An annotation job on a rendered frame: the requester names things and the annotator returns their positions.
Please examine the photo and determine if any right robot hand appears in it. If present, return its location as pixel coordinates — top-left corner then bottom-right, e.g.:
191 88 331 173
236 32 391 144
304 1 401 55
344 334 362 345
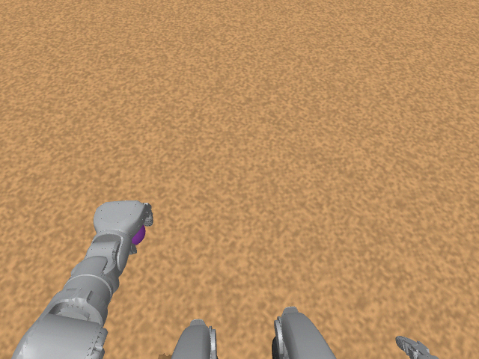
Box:
396 336 439 359

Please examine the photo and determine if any ball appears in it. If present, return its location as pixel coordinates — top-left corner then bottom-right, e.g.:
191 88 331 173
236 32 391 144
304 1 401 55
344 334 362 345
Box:
132 225 145 245

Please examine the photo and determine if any left robot hand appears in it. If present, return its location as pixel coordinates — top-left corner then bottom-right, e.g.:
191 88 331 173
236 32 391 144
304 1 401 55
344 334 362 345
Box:
94 200 153 255

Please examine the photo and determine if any left robot arm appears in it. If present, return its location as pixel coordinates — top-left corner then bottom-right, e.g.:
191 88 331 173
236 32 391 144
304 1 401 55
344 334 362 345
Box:
11 230 132 359

